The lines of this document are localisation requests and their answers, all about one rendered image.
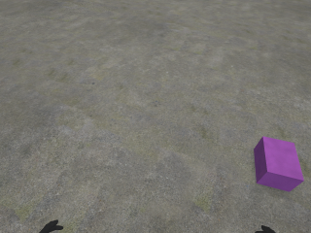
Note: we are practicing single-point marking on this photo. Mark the left robot hand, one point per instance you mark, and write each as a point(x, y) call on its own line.
point(51, 226)

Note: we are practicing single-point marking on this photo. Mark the carton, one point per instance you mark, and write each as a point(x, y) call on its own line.
point(277, 164)

